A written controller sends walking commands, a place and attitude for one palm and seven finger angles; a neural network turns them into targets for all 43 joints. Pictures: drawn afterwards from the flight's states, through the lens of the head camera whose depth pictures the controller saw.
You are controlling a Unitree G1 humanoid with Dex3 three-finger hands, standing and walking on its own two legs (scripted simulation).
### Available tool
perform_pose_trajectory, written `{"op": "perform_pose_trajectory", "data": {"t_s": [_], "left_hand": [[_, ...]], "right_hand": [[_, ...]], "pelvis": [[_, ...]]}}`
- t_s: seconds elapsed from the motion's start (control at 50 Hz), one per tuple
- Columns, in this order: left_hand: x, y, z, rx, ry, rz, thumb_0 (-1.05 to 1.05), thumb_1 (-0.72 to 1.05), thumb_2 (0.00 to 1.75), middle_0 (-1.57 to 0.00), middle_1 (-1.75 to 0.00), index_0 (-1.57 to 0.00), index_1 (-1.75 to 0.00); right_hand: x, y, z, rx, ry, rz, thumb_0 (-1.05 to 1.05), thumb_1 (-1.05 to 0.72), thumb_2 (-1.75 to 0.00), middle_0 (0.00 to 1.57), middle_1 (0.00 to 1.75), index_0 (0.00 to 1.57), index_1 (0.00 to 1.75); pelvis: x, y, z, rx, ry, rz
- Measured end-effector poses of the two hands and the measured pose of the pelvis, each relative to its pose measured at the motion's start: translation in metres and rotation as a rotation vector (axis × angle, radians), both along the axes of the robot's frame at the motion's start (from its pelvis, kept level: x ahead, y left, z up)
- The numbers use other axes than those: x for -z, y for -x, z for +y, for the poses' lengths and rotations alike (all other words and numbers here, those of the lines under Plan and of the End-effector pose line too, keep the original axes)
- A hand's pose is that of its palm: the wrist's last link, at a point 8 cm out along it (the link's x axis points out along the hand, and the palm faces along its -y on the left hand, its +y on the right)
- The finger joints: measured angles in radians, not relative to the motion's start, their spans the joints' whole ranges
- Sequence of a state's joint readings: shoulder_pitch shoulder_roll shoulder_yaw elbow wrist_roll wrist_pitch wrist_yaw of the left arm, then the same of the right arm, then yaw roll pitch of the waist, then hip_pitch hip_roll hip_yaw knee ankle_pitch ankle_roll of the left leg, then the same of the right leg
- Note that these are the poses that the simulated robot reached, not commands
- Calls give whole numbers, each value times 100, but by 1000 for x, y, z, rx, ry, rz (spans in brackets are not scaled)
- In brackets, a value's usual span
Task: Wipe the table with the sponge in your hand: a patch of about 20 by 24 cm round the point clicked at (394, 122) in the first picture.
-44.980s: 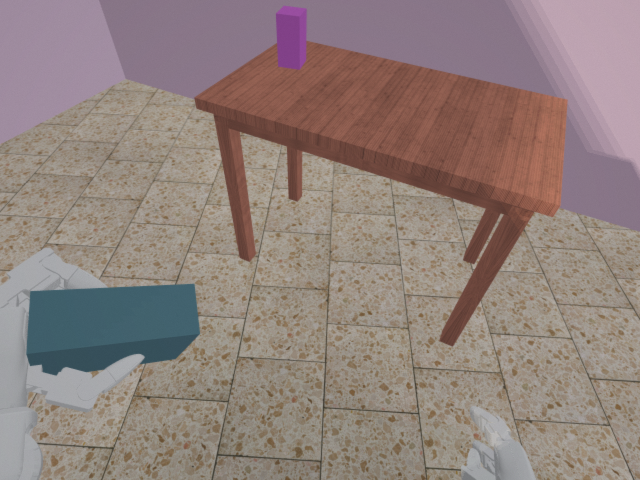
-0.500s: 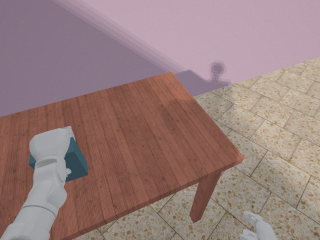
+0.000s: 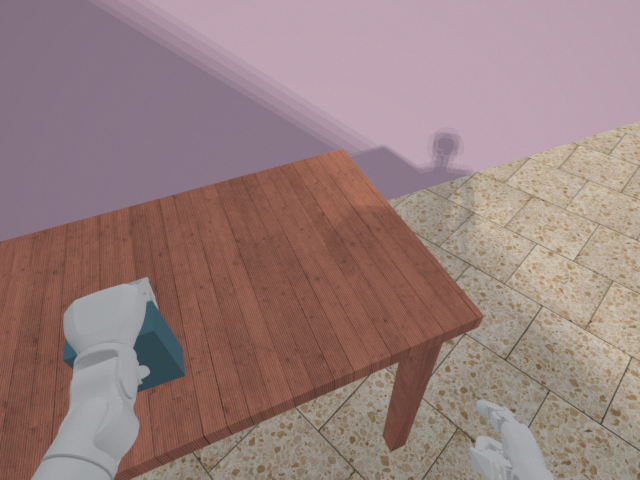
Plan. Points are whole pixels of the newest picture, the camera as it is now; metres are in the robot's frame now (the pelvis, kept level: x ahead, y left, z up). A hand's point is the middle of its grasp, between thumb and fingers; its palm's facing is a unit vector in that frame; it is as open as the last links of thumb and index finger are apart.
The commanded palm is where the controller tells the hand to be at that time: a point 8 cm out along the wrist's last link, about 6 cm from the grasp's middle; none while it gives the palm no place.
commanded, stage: wipe back along the first lane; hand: left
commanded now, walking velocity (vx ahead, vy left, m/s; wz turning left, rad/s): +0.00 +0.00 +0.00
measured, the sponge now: (136, 360) +0.26 +0.31 -0.02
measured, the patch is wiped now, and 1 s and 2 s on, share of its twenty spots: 1.00 1.00 1.00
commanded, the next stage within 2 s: lift the sponge slowly off the table in 0.36 s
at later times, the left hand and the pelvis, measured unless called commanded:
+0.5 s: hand (132, 369) +0.22 +0.27 +0.03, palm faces +0.02 -0.09 -1.00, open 9.5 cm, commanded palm +0.18 +0.26 +0.07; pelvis +0.00 +0.00 +0.00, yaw +0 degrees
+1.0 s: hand (136, 375) +0.21 +0.26 +0.04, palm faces +0.01 -0.15 -0.99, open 9.5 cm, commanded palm +0.18 +0.25 +0.11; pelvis +0.00 +0.00 +0.00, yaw -1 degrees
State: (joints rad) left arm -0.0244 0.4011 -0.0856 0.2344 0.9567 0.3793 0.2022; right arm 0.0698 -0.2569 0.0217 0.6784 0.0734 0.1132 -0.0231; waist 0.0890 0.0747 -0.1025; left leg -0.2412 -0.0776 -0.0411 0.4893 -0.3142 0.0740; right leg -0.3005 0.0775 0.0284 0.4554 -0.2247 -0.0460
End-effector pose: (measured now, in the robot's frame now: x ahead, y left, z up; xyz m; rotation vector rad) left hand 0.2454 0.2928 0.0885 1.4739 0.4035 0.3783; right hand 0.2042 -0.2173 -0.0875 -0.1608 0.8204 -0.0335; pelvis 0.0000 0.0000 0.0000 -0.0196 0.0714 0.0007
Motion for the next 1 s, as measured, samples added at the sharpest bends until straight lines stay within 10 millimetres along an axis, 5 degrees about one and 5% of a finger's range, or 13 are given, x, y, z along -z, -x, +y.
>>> {"op": "perform_pose_trajectory", "data": {"t_s": [0.24,0.5,1.0], "left_hand": [[0,27,-13,18,15,-24,1,-47,112,-73,-148,-75,-147],[1,42,-25,12,28,-26,2,-47,112,-73,-149,-75,-147],[-7,51,-34,43,86,-18,0,-49,111,-76,-144,-79,-142]], "right_hand": [[-6,-5,-6,13,-4,-39,1,-91,-90,19,30,20,30],[-13,-19,12,-31,-39,-85,1,-91,-90,19,30,20,30],[-16,-24,17,-57,-28,-89,1,-91,-90,19,30,20,30]], "pelvis": [[0,0,0,11,-1,-17],[0,2,1,8,-3,-34],[-3,-2,3,12,-1,-78]]}}
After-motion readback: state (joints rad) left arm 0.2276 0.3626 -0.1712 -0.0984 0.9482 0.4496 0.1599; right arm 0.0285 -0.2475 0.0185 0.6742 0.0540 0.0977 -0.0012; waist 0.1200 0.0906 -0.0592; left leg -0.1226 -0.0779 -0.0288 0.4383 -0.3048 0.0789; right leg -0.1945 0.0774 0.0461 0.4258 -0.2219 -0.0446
